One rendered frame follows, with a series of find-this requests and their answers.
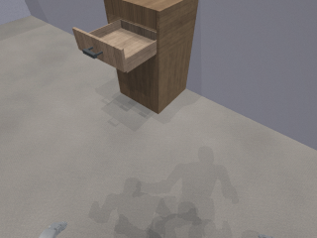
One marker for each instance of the drawer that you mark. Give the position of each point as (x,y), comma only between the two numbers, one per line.
(124,45)

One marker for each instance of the left robot hand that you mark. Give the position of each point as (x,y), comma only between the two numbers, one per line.
(53,230)

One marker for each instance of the cabinet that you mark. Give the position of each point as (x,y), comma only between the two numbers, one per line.
(160,79)

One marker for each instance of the handle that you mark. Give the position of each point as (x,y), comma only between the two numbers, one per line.
(91,54)

